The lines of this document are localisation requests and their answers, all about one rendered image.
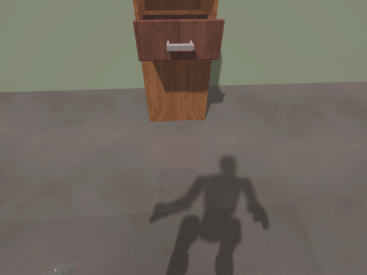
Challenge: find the handle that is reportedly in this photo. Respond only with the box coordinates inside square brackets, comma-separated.
[166, 41, 194, 51]

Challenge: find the cabinet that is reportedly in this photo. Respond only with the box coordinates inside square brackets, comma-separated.
[133, 0, 218, 122]

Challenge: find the drawer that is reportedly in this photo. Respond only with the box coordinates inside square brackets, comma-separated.
[133, 14, 225, 61]

